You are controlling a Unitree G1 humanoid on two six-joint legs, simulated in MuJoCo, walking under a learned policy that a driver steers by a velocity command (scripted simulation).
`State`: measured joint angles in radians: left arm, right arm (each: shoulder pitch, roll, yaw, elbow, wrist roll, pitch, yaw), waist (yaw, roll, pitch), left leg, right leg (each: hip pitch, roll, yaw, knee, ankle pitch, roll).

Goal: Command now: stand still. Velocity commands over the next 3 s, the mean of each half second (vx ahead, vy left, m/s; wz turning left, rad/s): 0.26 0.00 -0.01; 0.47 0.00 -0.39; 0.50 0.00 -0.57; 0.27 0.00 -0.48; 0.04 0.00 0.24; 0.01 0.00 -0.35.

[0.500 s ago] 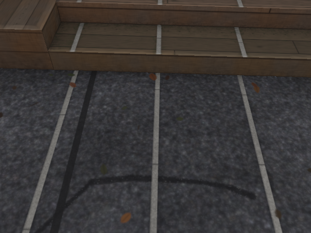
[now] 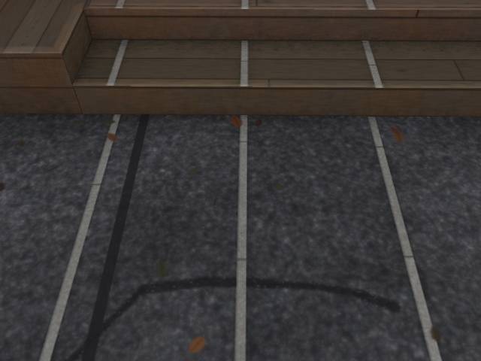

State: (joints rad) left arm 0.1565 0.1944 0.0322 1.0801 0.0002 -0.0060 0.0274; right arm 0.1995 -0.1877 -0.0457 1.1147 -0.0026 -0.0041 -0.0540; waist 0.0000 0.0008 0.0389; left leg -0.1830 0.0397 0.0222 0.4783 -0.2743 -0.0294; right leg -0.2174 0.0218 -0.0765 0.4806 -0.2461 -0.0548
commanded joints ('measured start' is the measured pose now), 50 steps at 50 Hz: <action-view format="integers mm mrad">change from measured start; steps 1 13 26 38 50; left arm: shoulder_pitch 14 87 21 -229 217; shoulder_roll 100 162 134 48 225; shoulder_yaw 16 53 40 27 97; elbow -24 -47 -126 -230 -226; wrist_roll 0 -21 -35 -27 0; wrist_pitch -7 -70 -97 -59 -52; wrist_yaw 3 2 -21 -68 -50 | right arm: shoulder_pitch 43 -35 122 269 74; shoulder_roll -91 -94 -136 -134 -179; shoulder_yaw -13 -42 -20 -16 -18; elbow -11 -65 -50 -53 -274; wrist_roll -1 31 4 -8 67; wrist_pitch -5 -75 -127 -116 -193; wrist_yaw -4 27 67 11 61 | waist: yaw -1 15 -6 -65 139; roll -1 -72 95 57 -105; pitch -17 26 33 85 -323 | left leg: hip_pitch -33 -432 120 163 -680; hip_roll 15 78 285 205 -6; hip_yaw -15 -25 -415 114 -144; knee -66 411 -332 -386 1071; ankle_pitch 132 -147 -269 321 -182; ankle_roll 27 87 195 133 55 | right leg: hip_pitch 27 80 -715 -569 635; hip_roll -81 -304 -133 -87 -328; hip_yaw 96 368 182 76 742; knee -105 -357 740 234 -187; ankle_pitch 141 -299 23 375 45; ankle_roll -25 -152 -56 -9 -366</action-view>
